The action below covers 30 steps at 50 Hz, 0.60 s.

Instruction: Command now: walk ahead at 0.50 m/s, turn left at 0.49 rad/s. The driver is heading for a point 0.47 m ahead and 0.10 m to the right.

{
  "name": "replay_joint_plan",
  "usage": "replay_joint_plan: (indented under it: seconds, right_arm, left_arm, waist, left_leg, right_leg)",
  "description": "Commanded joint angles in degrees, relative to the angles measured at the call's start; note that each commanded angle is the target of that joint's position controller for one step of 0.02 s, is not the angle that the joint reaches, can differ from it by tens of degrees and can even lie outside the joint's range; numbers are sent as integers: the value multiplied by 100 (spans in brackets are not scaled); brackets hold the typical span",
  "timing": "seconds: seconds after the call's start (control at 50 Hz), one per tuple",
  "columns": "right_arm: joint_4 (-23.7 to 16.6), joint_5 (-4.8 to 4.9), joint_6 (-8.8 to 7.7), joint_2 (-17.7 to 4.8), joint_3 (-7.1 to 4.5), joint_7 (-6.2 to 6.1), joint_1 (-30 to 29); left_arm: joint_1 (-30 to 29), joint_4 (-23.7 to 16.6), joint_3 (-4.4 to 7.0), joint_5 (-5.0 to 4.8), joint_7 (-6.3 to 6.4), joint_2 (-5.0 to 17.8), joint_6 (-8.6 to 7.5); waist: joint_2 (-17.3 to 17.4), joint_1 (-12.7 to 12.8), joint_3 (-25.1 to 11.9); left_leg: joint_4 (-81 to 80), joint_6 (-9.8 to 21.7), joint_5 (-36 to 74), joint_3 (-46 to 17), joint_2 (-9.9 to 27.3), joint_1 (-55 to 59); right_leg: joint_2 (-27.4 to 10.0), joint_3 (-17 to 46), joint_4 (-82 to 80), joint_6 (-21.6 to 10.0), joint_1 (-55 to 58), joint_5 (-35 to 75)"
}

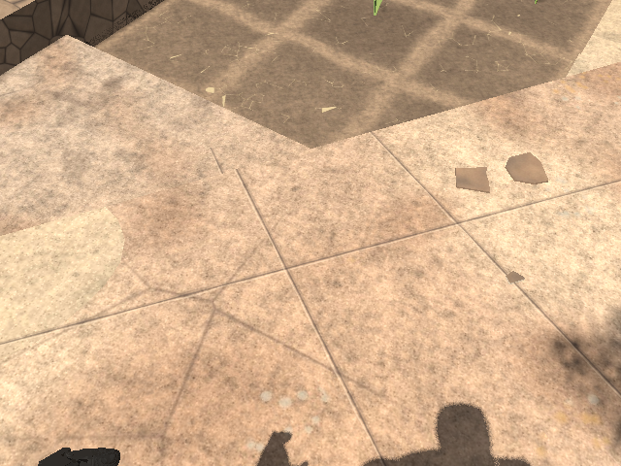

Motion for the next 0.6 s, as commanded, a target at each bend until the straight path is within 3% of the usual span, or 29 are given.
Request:
replay_joint_plan:
  seconds: [0.02,0.06,0.08,0.1,0.14,0.18,0.2,0.22,0.24,0.26,0.28,0.3,0.32,0.34,0.36,0.4,0.44,0.46,0.54,0.6]
  right_arm:
    - [-321,27,-93,-930,-233,-96,-114]
    - [-152,16,-90,-907,-217,-130,148]
    - [-181,-11,-125,-907,-218,-143,84]
    - [-132,-20,-134,-916,-219,-148,150]
    - [-34,-40,-109,-956,-232,-158,258]
    - [61,-11,-82,-952,-242,-110,412]
    - [55,-13,-71,-977,-239,-105,297]
    - [9,-51,-54,-907,-197,-111,201]
    - [-86,-151,-59,-690,-87,-135,480]
    - [-114,-106,-143,-356,22,-105,918]
    - [-191,-60,-233,-714,-13,-66,543]
    - [-367,41,-306,-919,-67,-29,-135]
    - [-476,-7,-369,-842,-35,-23,-552]
    - [-548,-108,-412,-764,-45,-20,-691]
    - [-573,-178,-420,-694,-53,-23,-649]
    - [-567,-180,-374,-556,-31,-24,-539]
    - [-531,-171,-261,-438,-3,-56,-547]
    - [-526,-184,-227,-435,6,-75,-624]
    - [-620,-152,-238,-286,67,-41,-1314]
    - [-664,-152,-272,-394,28,17,-1549]
  left_arm:
    - [-418,-376,19,-19,-42,241,-78]
    - [-730,-402,-5,-83,-111,253,-157]
    - [-701,-377,27,-153,-182,358,-175]
    - [-755,-363,39,-160,-226,416,-187]
    - [-707,-353,69,-161,-271,511,-192]
    - [-544,-335,83,-131,-299,543,-149]
    - [-124,-233,150,-134,-283,648,-138]
    - [646,-17,252,-113,-270,854,-131]
    - [1387,42,334,-61,-264,1227,-128]
    - [1874,230,416,-138,-309,1454,-59]
    - [1850,234,278,-303,-327,986,-31]
    - [1446,131,212,-266,-293,784,14]
    - [1243,51,187,-173,-260,745,56]
    - [1116,34,168,-141,-230,694,75]
    - [1070,13,135,-99,-191,623,77]
    - [1000,-22,130,-109,-134,614,108]
    - [1028,21,133,-112,-97,705,149]
    - [1050,55,150,-122,-85,762,150]
    - [1401,314,148,-165,35,769,245]
    - [1474,428,121,-154,71,713,309]
  waist:
    - [573,-7,-201]
    - [654,-163,-152]
    - [673,-155,-54]
    - [688,-202,-36]
    - [734,-157,-11]
    - [792,-132,-10]
    - [815,137,-245]
    - [709,519,-829]
    - [-7,670,-1720]
    - [-1536,614,-2151]
    - [-1123,730,-1850]
    - [-556,782,-1005]
    - [-46,747,-605]
    - [119,603,-367]
    - [-40,465,-427]
    - [-308,324,-440]
    - [-289,279,-445]
    - [-239,308,-464]
    - [-308,595,-565]
    - [-348,643,-541]
  left_leg:
    - [-687,739,1008,-781,1110,-418]
    - [-781,654,510,-877,1192,-457]
    - [-734,668,404,-940,1300,-251]
    - [-612,660,425,-1009,1443,46]
    - [-353,610,884,-1120,1777,724]
    - [10,496,2052,-1031,1881,1195]
    - [533,391,3173,-830,1753,1263]
    - [1514,255,3882,-532,1477,1083]
    - [3140,-32,2792,-267,1046,-156]
    - [5042,-530,-1105,159,141,-2197]
    - [5526,-508,-2010,-298,342,-3021]
    - [5499,-492,-1542,-257,604,-3354]
    - [5244,-490,-1204,-139,768,-3300]
    - [4779,-537,-944,-97,925,-3192]
    - [4424,-585,-757,-87,1024,-2899]
    - [3918,-756,-735,59,1015,-2663]
    - [3410,-986,-621,270,932,-2427]
    - [3054,-993,-297,300,920,-2226]
    - [1729,-909,1395,339,666,-1556]
    - [1224,-764,1507,189,626,-1455]
  right_leg:
    - [290,-268,-1179,76,609,1254]
    - [404,-313,-1590,61,1045,1766]
    - [364,-287,-1857,-2,935,1907]
    - [337,-257,-1965,-79,859,1842]
    - [304,-221,-2025,-292,591,1306]
    - [408,-434,-2144,-600,634,605]
    - [594,-607,-2251,-780,1186,482]
    - [616,-583,-2173,-1011,2277,700]
    - [-310,729,-1869,-1605,4139,1143]
    - [-1284,3242,-2688,-2413,5657,-245]
    - [-1335,3964,-3232,-2266,5656,-1534]
    - [-1182,3275,-3340,-2028,4937,-1547]
    - [-945,2728,-3401,-1932,4279,-1033]
    - [-750,2374,-3467,-1897,3820,-472]
    - [-548,2099,-3535,-1853,3596,-26]
    - [-413,1709,-3595,-1899,3310,992]
    - [-371,1159,-3518,-1956,2971,2697]
    - [-259,853,-3466,-1823,2806,3162]
    - [15,431,-3266,-1386,2592,3151]
    - [-164,679,-3015,-1325,2933,2728]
